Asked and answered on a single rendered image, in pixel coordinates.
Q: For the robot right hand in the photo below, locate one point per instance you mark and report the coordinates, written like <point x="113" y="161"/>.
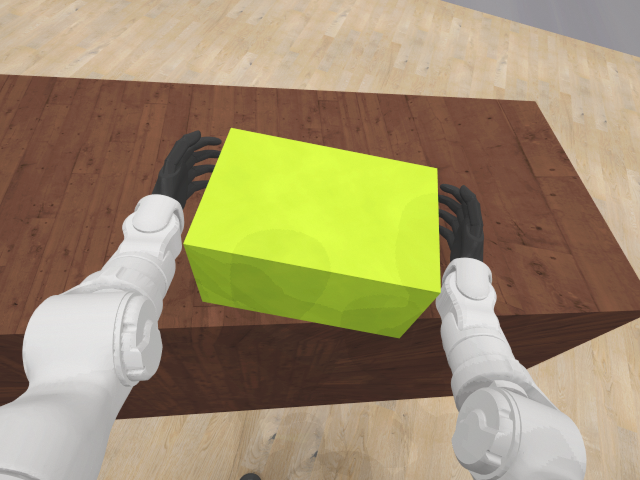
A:
<point x="467" y="238"/>

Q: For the pedestal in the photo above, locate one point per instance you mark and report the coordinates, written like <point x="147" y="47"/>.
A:
<point x="77" y="155"/>

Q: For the left robot forearm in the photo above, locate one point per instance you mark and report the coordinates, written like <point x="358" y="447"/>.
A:
<point x="144" y="261"/>

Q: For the robot left hand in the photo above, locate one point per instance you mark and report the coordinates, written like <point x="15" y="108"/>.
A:
<point x="174" y="178"/>

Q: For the carton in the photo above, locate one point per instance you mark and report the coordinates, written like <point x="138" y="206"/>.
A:
<point x="318" y="234"/>

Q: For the right robot forearm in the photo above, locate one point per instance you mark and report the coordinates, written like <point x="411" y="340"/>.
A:
<point x="476" y="348"/>

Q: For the right robot upper arm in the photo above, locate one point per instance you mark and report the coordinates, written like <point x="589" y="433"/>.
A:
<point x="501" y="435"/>

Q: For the left robot upper arm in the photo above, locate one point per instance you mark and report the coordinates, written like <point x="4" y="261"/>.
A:
<point x="84" y="354"/>

